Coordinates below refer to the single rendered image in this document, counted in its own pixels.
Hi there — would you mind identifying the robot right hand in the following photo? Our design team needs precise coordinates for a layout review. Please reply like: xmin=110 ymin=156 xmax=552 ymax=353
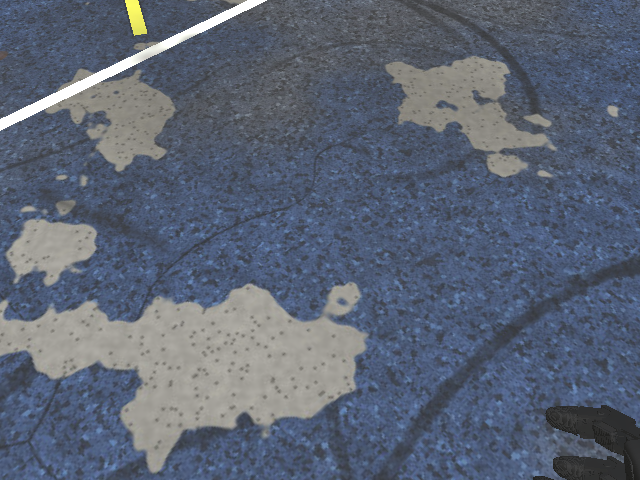
xmin=533 ymin=405 xmax=640 ymax=480

